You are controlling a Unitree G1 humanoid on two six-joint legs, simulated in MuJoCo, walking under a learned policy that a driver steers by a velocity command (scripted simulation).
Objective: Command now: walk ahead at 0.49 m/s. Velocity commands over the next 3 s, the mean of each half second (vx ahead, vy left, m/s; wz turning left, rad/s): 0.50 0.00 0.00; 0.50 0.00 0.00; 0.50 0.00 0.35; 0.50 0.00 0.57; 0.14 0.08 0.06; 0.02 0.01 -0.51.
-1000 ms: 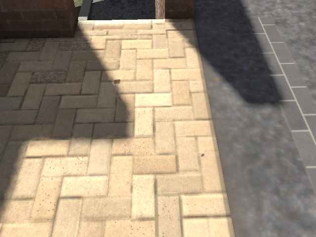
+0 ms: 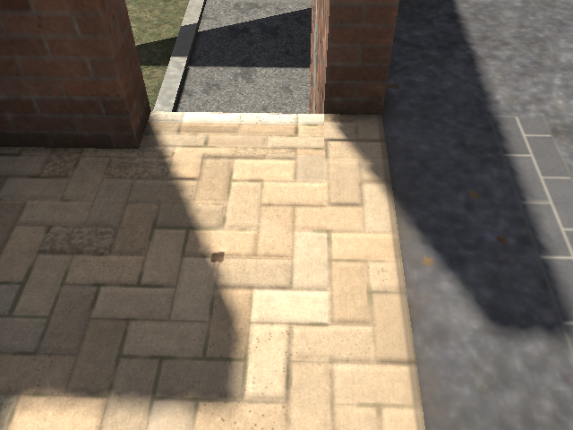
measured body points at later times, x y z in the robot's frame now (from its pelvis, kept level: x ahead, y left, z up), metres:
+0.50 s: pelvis +0.28 +0.08 +0.00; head +0.29 +0.09 +0.45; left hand +0.39 +0.35 -0.13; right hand +0.29 -0.18 -0.13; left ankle +0.28 +0.16 -0.75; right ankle +0.36 -0.10 -0.67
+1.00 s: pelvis +0.55 +0.00 +0.00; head +0.57 -0.01 +0.44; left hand +0.61 +0.27 -0.13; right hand +0.63 -0.26 -0.14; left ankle +0.53 +0.16 -0.66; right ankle +0.59 -0.08 -0.75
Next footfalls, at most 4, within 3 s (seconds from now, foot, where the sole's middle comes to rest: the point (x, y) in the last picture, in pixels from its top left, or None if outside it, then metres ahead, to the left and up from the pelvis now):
0.24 left None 0.32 0.16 -0.78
0.82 right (348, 393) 0.63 -0.08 -0.78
1.40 left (256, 287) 0.93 0.17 -0.78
1.88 right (300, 206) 1.25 0.06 -0.78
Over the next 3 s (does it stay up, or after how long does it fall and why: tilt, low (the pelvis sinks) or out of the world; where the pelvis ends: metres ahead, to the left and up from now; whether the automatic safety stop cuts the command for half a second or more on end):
stays up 1.25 0.18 0.00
